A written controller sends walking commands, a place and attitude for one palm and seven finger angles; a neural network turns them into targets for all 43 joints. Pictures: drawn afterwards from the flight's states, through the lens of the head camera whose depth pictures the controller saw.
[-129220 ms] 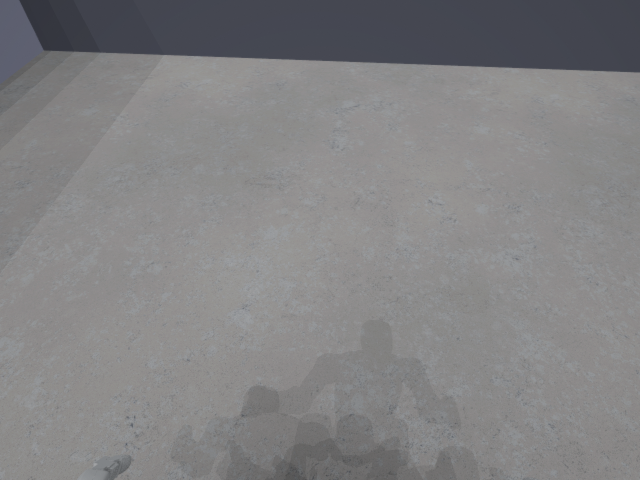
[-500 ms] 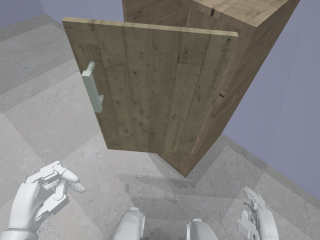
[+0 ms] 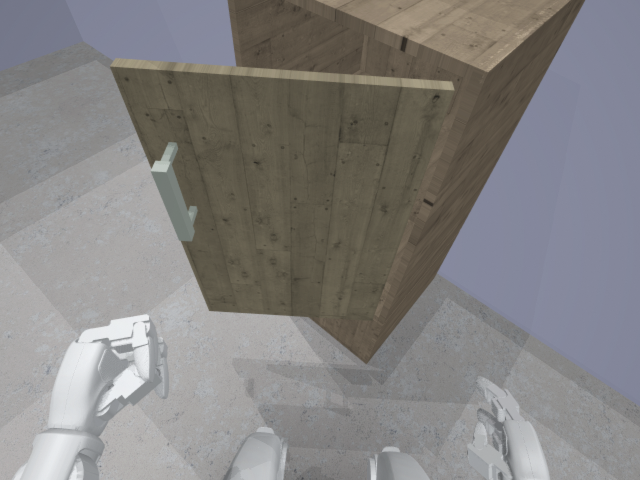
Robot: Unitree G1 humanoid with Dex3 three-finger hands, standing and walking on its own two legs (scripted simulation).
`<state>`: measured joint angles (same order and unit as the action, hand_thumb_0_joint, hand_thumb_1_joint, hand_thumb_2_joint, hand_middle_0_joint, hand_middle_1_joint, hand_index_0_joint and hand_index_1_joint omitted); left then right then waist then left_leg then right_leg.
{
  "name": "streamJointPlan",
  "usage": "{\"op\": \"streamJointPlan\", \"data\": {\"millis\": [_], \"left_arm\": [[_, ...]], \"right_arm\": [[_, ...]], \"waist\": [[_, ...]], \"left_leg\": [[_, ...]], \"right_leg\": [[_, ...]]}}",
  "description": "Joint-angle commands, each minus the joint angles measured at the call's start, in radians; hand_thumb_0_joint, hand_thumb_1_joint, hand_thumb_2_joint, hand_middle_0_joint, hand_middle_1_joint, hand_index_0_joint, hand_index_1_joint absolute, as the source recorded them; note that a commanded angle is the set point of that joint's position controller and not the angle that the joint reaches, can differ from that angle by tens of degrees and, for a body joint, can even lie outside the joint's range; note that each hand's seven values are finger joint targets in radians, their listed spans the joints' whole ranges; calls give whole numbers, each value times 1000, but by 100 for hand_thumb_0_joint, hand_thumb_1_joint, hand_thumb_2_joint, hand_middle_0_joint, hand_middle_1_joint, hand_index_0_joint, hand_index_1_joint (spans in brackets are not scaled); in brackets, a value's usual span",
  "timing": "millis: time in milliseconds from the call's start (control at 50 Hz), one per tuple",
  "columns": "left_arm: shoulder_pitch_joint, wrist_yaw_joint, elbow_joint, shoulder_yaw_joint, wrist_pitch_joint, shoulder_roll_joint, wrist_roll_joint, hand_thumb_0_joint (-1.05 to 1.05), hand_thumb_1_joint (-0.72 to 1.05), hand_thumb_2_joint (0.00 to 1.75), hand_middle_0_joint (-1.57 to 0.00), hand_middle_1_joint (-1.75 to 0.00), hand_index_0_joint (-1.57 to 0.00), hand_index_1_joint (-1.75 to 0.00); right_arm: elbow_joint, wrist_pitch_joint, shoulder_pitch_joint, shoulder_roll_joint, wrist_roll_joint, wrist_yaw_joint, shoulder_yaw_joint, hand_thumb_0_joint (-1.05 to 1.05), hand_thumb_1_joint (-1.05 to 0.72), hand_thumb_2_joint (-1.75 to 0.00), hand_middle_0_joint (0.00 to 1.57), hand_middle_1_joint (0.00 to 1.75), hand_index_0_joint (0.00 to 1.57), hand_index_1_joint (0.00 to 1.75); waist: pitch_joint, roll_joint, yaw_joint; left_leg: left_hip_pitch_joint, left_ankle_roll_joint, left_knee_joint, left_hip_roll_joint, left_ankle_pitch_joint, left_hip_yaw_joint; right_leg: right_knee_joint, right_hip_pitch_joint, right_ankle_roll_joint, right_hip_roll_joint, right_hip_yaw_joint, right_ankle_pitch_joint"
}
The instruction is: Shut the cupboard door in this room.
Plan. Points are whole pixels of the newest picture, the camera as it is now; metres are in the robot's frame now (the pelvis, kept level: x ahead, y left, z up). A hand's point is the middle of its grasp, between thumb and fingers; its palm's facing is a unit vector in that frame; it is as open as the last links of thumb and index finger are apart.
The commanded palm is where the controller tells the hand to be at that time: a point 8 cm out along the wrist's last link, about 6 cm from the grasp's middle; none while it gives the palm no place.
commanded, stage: raise the hand and make a fist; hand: left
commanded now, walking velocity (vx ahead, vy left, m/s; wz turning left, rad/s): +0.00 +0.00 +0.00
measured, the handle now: (179, 194) +0.46 +0.24 +0.06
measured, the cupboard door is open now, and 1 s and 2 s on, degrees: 38 38 38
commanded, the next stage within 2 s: bring the fist close to the handle in 0.44 s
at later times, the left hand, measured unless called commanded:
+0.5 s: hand (181, 359) +0.24 +0.17 +0.06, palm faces +0.00 -1.00 -0.04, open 3.1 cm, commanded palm +0.21 +0.23 +0.07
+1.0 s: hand (180, 305) +0.29 +0.19 +0.07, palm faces +0.01 -1.00 -0.03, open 3.1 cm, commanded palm +0.28 +0.24 +0.07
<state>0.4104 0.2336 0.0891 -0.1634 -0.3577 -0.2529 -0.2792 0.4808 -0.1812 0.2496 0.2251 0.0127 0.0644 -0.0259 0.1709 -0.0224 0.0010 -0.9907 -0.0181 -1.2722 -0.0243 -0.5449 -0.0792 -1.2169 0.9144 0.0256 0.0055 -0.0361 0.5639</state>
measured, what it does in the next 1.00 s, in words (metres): stands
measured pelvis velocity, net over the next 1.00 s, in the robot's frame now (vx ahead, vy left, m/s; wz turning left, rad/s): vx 0.00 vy -0.01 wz -0.01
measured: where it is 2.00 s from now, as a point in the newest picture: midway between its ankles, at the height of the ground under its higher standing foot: outside the picture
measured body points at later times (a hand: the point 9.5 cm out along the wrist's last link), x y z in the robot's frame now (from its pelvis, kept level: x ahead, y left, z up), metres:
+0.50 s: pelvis +0.01 -0.01 +0.00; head +0.07 -0.01 +0.45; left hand +0.23 +0.22 +0.07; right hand +0.20 -0.25 -0.07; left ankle +0.04 +0.12 -0.63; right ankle +0.02 -0.14 -0.63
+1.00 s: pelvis +0.00 -0.01 +0.01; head +0.06 +0.00 +0.46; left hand +0.29 +0.24 +0.07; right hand +0.16 -0.25 -0.07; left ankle +0.04 +0.12 -0.63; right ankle +0.02 -0.14 -0.63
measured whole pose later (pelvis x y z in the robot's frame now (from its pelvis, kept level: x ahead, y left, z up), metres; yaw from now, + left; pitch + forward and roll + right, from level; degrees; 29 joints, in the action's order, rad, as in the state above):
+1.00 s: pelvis +0.00 -0.01 +0.01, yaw -1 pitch +15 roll -2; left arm 0.09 0.23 -0.18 -0.20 -0.32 -0.26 -0.26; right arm 0.52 -0.12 0.26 0.24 0.02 0.07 -0.02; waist 0.17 -0.03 -0.02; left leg -0.96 -0.02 -1.22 -0.03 -0.53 -0.06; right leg -1.18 0.90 0.02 0.00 -0.02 0.55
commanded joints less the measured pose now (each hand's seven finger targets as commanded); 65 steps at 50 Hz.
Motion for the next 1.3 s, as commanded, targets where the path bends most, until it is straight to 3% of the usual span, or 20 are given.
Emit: {"op": "streamJointPlan", "data": {"millis": [0, 80, 200, 320, 400, 460, 520, 600, 660, 800, 860, 880, 900, 920, 940, 960, 1040, 1120, 1180, 1280], "left_arm": [[-37, -9, 189, -58, -48, -102, -12, 0, 90, 90, -130, -150, -130, -150], [-21, -7, 178, -56, -23, -101, -8, 0, 90, 90, -130, -150, -130, -150], [-61, -20, 190, -80, -67, -110, -13, 0, 90, 90, -130, -150, -130, -150], [-46, 1, 140, -57, -79, -88, -14, 0, 90, 90, -130, -150, -130, -150], [-51, 11, 182, -66, -69, -111, -14, 0, 90, 90, -130, -150, -130, -150], [-49, -1, 169, -90, -66, -127, -17, 0, 90, 90, -130, -150, -130, -150], [-66, -9, 162, -77, -76, -102, -18, 0, 90, 90, -130, -150, -130, -150], [-192, -8, 106, -79, -87, -119, -8, 0, 90, 90, -130, -150, -130, -150], [-278, 4, 74, -80, -84, -134, -9, 0, 90, 90, -130, -150, -130, -150], [-371, 12, 36, -102, -42, -155, -13, 0, 90, 90, -130, -150, -130, -150], [-388, -8, -15, -116, -29, -162, -3, 0, 90, 90, -130, -150, -130, -150], [-418, -11, -28, -92, -25, -139, -1, 0, 90, 90, -130, -150, -130, -150], [-429, -19, -60, -122, -24, -162, 1, 0, 90, 90, -130, -150, -130, -150], [-444, -19, -82, -98, -22, -135, 2, 0, 90, 90, -130, -150, -130, -150], [-470, -24, -107, -119, -21, -158, 4, 0, 90, 90, -130, -150, -130, -150], [-487, -26, -126, -141, -26, -180, 7, 0, 90, 90, -130, -150, -130, -150], [-569, -13, -141, -105, -50, -148, 11, 0, 90, 90, -130, -150, -130, -150], [-613, 1, -151, -116, -73, -165, 8, 0, 90, 90, -130, -150, -130, -150], [-689, 2, -214, -135, -76, -190, 14, 0, 90, 90, -130, -150, -130, -150], [-736, 11, -273, -170, -80, -213, 10, 0, 90, 90, -130, -150, -130, -150]], "right_arm": [[-158, -41, -49, 132, 9, 8, 68, 0, -90, -90, 20, 30, 20, 30], [-162, -28, -45, 131, 11, 9, 73, 0, -90, -90, 20, 30, 20, 30], [-154, -19, -41, 123, 3, 10, 74, 0, -90, -90, 20, 30, 20, 30], [-153, -9, -37, 126, 5, 7, 77, 0, -90, -90, 20, 30, 20, 30], [-160, -4, -38, 128, 7, 10, 81, 0, -90, -90, 20, 30, 20, 30], [-159, 3, -40, 124, 4, 13, 77, 0, -90, -90, 20, 30, 20, 30], [-161, 5, -44, 123, 5, 12, 75, 0, -90, -90, 20, 30, 20, 30], [-144, 5, -41, 134, 4, 16, 71, 0, -90, -90, 20, 30, 20, 30], [-131, 1, -40, 140, 6, 21, 68, 0, -90, -90, 20, 30, 20, 30], [-120, 0, -42, 144, 12, 24, 67, 0, -90, -90, 20, 30, 20, 30], [-114, 8, -33, 148, 10, 21, 65, 0, -90, -90, 20, 30, 20, 30], [-113, 10, -39, 145, 11, 18, 63, 0, -90, -90, 20, 30, 20, 30], [-104, 14, -32, 148, 11, 18, 65, 0, -90, -90, 20, 30, 20, 30], [-105, 17, -35, 147, 10, 15, 63, 0, -90, -90, 20, 30, 20, 30], [-100, 21, -28, 152, 11, 15, 64, 0, -90, -90, 20, 30, 20, 30], [-96, 23, -26, 156, 9, 18, 66, 0, -90, -90, 20, 30, 20, 30], [-88, 26, -22, 157, 10, 12, 69, 0, -90, -90, 20, 30, 20, 30], [-75, 29, -14, 160, 8, 11, 72, 0, -90, -90, 20, 30, 20, 30], [-56, 36, -10, 164, 8, 11, 70, 0, -90, -90, 20, 30, 20, 30], [-44, 46, 1, 164, 8, 10, 73, 0, -90, -90, 20, 30, 20, 30]], "waist": [[179, -48, -3], [188, -19, -3], [203, -8, -5], [196, 5, -11], [234, -10, -6], [211, 2, -6], [187, 2, -9], [151, 14, -33], [161, -9, -35], [244, -54, -16], [234, -32, -14], [216, -39, -23], [206, -17, -20], [188, -26, -24], [183, -7, -28], [183, -1, -25], [219, -33, -29], [270, -48, -30], [243, -46, -42], [288, -53, -31]], "left_leg": [[187, 29, 231, 29, 169, 34], [189, 32, 225, 28, 214, 44], [187, 32, 195, 29, 267, 54], [169, 32, 187, 31, 254, 62], [196, 36, 190, 32, 284, 63], [177, 36, 189, 32, 266, 61], [174, 33, 195, 32, 238, 61], [153, 35, 187, 29, 189, 56], [147, 37, 190, 29, 157, 52], [209, 36, 226, 29, 188, 53], [214, 34, 244, 25, 198, 45], [209, 34, 245, 27, 185, 51], [204, 30, 253, 23, 179, 47], [201, 31, 257, 26, 170, 50], [193, 31, 257, 24, 163, 49], [188, 32, 257, 23, 162, 48], [234, 28, 268, 22, 190, 48], [261, 29, 261, 21, 239, 52], [246, 28, 263, 19, 224, 47], [266, 27, 260, 19, 276, 54]], "right_leg": [[197, -99, -48, -34, -24, -138], [206, -137, -44, -32, -15, -194], [190, -152, -40, -29, -2, -275], [199, -155, -36, -24, 12, -272], [195, -179, -36, -23, 15, -316], [201, -176, -36, -28, 16, -290], [204, -154, -37, -27, 11, -250], [211, -100, -37, -29, 13, -179], [221, -93, -41, -30, 20, -125], [220, -133, -43, -28, 9, -172], [214, -134, -45, -33, -5, -185], [224, -126, -42, -29, -2, -175], [224, -127, -43, -29, -7, -169], [233, -122, -42, -29, -4, -160], [236, -119, -42, -29, -4, -154], [234, -119, -43, -31, -3, -149], [225, -118, -47, -28, -10, -187], [216, -139, -47, -28, -5, -243], [216, -117, -47, -29, -6, -230], [209, -142, -49, -28, -2, -289]]}}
